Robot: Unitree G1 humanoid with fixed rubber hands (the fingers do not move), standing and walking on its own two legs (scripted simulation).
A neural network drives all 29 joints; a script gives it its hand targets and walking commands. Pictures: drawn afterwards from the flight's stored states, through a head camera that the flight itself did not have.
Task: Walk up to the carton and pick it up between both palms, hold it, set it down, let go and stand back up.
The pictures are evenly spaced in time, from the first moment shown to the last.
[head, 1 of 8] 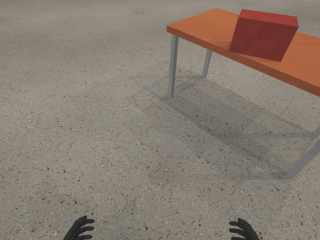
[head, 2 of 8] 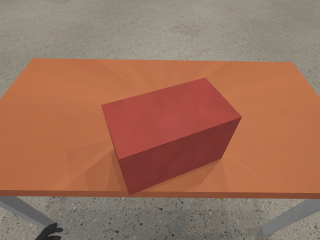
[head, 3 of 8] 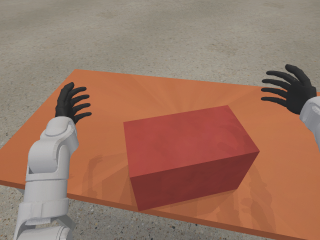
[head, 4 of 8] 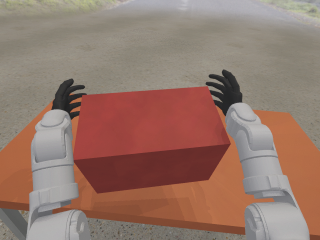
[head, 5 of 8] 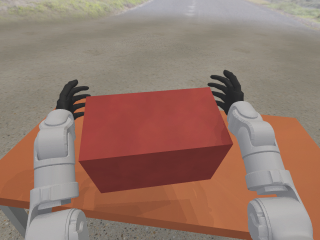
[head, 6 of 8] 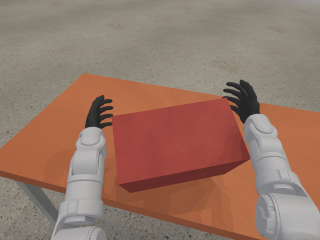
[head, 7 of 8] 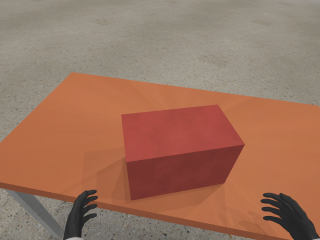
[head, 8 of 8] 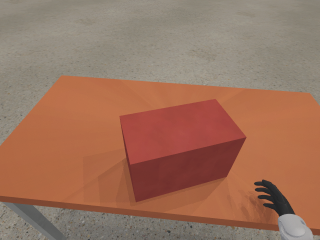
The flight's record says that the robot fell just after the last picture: no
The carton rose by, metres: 0.15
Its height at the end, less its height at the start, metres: +0.00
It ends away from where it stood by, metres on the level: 0.04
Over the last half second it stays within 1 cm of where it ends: yes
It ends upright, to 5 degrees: yes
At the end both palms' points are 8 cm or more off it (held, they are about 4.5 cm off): yes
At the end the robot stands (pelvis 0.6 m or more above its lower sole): yes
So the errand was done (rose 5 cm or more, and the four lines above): yes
